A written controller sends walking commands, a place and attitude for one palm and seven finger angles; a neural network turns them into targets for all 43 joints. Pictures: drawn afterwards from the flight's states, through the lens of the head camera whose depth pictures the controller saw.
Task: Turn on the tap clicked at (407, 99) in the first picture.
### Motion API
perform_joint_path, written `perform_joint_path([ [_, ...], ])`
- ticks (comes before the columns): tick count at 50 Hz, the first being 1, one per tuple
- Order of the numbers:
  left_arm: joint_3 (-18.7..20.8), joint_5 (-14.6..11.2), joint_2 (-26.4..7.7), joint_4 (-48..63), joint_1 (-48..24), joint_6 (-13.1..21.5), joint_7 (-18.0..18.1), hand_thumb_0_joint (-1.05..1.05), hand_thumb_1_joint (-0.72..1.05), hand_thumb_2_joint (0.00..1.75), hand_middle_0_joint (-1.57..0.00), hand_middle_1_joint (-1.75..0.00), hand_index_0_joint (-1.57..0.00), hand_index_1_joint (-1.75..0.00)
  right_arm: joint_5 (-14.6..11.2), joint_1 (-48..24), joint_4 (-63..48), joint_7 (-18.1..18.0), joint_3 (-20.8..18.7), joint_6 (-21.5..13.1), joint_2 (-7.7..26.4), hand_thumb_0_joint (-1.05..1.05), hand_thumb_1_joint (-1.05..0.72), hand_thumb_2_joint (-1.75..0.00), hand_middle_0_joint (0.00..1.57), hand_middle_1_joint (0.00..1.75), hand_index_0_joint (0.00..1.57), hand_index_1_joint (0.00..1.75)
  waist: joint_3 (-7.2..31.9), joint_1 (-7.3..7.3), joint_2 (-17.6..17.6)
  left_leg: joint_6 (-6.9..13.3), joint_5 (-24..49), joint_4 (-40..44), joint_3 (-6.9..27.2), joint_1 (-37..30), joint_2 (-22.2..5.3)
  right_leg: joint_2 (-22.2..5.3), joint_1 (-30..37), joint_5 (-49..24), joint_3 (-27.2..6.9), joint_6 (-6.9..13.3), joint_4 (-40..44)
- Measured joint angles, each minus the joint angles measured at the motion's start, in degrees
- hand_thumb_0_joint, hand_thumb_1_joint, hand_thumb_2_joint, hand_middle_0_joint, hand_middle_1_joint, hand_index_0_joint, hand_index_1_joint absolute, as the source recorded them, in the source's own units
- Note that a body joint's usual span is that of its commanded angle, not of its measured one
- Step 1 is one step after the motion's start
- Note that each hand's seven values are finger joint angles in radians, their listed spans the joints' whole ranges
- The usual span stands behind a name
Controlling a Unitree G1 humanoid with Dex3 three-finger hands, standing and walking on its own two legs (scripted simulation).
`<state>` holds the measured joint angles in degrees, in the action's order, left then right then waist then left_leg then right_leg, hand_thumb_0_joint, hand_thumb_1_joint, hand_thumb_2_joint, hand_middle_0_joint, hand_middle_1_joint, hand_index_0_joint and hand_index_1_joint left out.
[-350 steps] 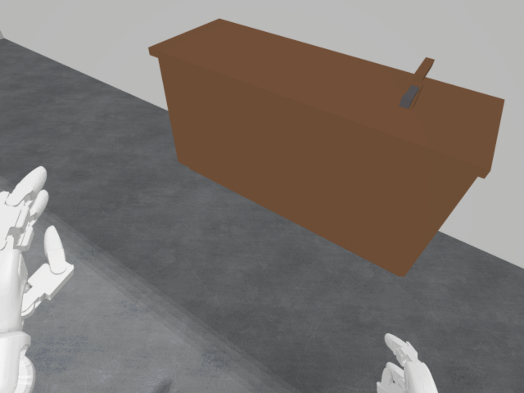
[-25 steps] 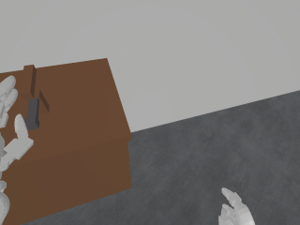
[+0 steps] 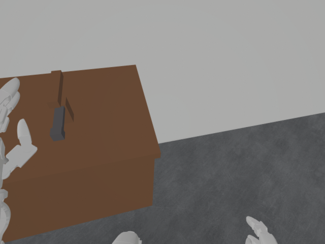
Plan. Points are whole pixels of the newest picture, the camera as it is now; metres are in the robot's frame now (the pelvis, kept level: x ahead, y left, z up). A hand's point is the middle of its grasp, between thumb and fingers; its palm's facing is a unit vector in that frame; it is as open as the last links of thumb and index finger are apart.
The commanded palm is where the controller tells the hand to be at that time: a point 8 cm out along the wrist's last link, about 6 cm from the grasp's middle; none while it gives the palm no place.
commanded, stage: come to a stop and stand still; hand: left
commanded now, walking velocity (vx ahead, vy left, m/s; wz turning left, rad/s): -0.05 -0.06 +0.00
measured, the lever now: (57, 133) +0.35 +0.33 +0.03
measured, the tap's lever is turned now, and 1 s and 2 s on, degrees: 0 0 0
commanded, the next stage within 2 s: look again from close up in 1.30 s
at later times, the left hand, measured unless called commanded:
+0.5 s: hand out of the picture +0.23 +0.34 +0.19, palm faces +0.31 -0.85 -0.43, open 7.4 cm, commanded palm +0.17 +0.36 +0.18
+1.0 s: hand (14, 132) +0.25 +0.31 +0.17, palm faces +0.34 -0.88 -0.34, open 7.4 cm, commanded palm +0.19 +0.35 +0.18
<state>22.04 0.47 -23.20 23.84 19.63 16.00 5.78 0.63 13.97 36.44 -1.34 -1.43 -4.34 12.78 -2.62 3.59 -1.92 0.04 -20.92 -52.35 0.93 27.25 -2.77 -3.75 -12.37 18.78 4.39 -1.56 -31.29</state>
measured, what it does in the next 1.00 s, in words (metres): steps on the spot: left foot, then right foot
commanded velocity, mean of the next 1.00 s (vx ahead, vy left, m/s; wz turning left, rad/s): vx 0.00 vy -0.11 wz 0.00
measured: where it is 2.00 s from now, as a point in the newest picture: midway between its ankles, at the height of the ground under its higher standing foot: outside the picture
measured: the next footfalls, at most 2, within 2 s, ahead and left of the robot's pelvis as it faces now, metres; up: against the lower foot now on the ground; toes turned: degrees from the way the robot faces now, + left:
left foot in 0.08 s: +0.04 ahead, +0.12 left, +0.00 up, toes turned -2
right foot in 0.44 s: +0.03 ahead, -0.05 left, +0.00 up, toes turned -1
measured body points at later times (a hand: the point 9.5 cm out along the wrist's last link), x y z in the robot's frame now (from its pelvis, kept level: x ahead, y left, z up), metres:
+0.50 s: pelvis -0.01 +0.09 +0.00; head +0.01 +0.12 +0.45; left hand +0.21 +0.38 +0.21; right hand +0.15 -0.12 -0.07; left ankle +0.06 +0.16 -0.73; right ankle -0.01 -0.01 -0.73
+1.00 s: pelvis +0.02 +0.08 +0.01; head +0.01 +0.09 +0.46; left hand +0.22 +0.36 +0.19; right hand +0.18 -0.15 -0.06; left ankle +0.06 +0.16 -0.73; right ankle -0.01 -0.01 -0.73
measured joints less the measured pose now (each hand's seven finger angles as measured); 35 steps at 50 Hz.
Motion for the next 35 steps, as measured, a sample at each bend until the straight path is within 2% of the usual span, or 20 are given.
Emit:
perform_joint_path([
  [2,1.85,-0.47,-1.37,-5.45,-6.56,0.85,0.76,0.01,0.88,0.9,-0.21,-0.31,-0.21,-0.3,-0.65,-0.87,0.51,0.14,-0.15,-1.43,0.36,0.01,-0.91,-0.9,0.2,0.3,0.2,0.29,-1.71,1.24,-0.65,0.48,2.81,9.09,0.7,-3.22,0.57,-1.12,0.97,-0.52,-1.43,-0.84,0.47],
  [4,2.64,-1.35,-0.55,-7.36,-9.07,-0.01,1.73,0.01,0.88,0.9,-0.21,-0.31,-0.21,-0.3,-1.03,-1.77,-0.45,0.95,-0.57,-2.78,1.62,0.01,-0.91,-0.9,0.2,0.3,0.2,0.29,-2.49,0.54,1.22,0.98,9.05,16.67,-0.09,-7.32,0.8,-1.23,1.76,0.07,-2.34,-2.27,-0.46],
  [5,2.7,-1.78,-0.32,-6.96,-9.13,-0.38,1.84,0.01,0.89,0.9,-0.21,-0.31,-0.21,-0.3,-1.24,-2.57,-0.66,1.35,-0.93,-3.27,1.56,0.01,-0.91,-0.9,0.2,0.3,0.2,0.29,-2.84,-0.19,1.33,0.66,7.92,17.68,-0.79,-8.64,1.11,-1.7,1.71,0.82,-3.02,-2.99,-1.72],
  [7,2.2,-2.48,-0.19,-5.14,-7.96,-0.67,1.37,0.01,0.89,0.9,-0.2,-0.31,-0.2,-0.3,-1.68,-4.39,-1.27,2.03,-1.08,-3.48,-0.2,0.01,-0.91,-0.9,0.2,0.3,0.2,0.29,-3.9,-1.2,-0.75,1.09,6.29,17.17,-3.03,-9.57,2.61,-3.11,0.17,1.28,-5.21,-1.56,-6.02],
  [9,0.91,-2.59,0.15,-2.27,-5.67,-0.79,0.34,0.01,0.89,0.9,-0.2,-0.3,-0.2,-0.3,-1.3,-5.12,-2.67,3.08,-0.66,-3.9,-2.34,0.01,-0.91,-0.9,0.2,0.3,0.19,0.29,-4.24,-2.67,-1.79,1.94,6.76,18.06,-3.66,-9.75,3.09,-1.79,-2.59,4.49,-5.83,-0.08,-12.18],
  [12,-0.47,-2.27,-0.36,3.03,-1.93,-0.01,-1.28,0.01,0.89,0.9,-0.2,-0.31,-0.2,-0.3,-0.76,-4.64,-4.6,4.67,0.81,-4.36,-5.15,0.01,-0.91,-0.9,0.2,0.3,0.19,0.29,-3.98,-3.69,-2.66,2.68,8.71,20.79,-3.52,-9.43,2.79,1.44,-5.05,6.64,-3.34,1.31,-13.33],
  [16,1.51,-2.62,-3.49,7.82,1.0,0.72,-2.87,0.01,0.89,0.9,-0.21,-0.31,-0.21,-0.3,0.14,-2.88,-6.65,5.63,2.29,-3.6,-6.59,0.01,-0.91,-0.9,0.21,0.3,0.2,0.29,-3.06,-2.89,-2.13,2.89,9.81,21.94,-3.57,-8.03,1.78,5.4,-4.92,5.37,0.42,2.19,-6.32],
  [19,3.66,-3.34,-5.23,7.62,0.56,-0.45,-3.66,0.01,0.89,0.9,-0.21,-0.31,-0.21,-0.3,0.3,-1.99,-6.96,5.28,2.6,-2.48,-5.99,0.01,-0.9,-0.9,0.21,0.3,0.2,0.3,-2.32,-2.01,-0.82,3.25,9.98,21.5,-3.72,-7.02,1.71,6.95,-3.47,3.58,0.91,2.6,-1.73],
  [21,4.41,-3.85,-5.28,6.41,0.29,-1.77,-3.91,0.01,0.89,0.9,-0.21,-0.31,-0.21,-0.3,0.08,-1.53,-6.91,4.88,2.53,-1.62,-5.17,0.01,-0.9,-0.9,0.21,0.3,0.2,0.3,-1.67,-1.66,-0.03,3.48,10.04,21.2,-4.04,-6.61,2.08,7.03,-1.64,2.02,0.59,2.92,1.79],
  [24,3.64,-4.27,-3.32,4.07,0.82,-4.02,-3.78,0.01,0.89,0.9,-0.21,-0.31,-0.21,-0.3,-0.51,-1.17,-6.19,4.13,2.21,-0.35,-3.7,0.01,-0.9,-0.9,0.21,0.3,0.2,0.3,-1.1,-1.74,1.75,3.08,10.19,21.42,-4.04,-7.07,2.07,7.07,0.23,-3.82,0.77,3.63,5.59],
  [28,0.54,-3.76,-0.16,2.77,3.23,-6.77,-2.46,0.01,0.89,0.9,-0.21,-0.31,-0.21,-0.3,-1.11,0.5,-5.11,2.74,1.98,0.92,-2.51,0.01,-0.9,-0.9,0.21,0.3,0.2,0.3,1.09,-2.27,1.63,2.46,7.84,22.08,-4.06,-8.04,3.03,6.11,0.93,-3.19,1.03,4.47,5.6],
  [35,-2.52,-2.31,2.79,1.07,2.38,-6.7,-0.32,0.01,0.89,0.9,-0.21,-0.31,-0.21,-0.3,-0.74,1.45,-2.56,0.16,1.98,0.09,-1.41,0.01,-0.91,-0.9,0.21,0.3,0.2,0.29,3.09,-2.42,0.67,3.29,9.78,23.74,-3.51,-10.17,3.93,5.75,2.66,-3.92,0.99,3.9,5.74],
])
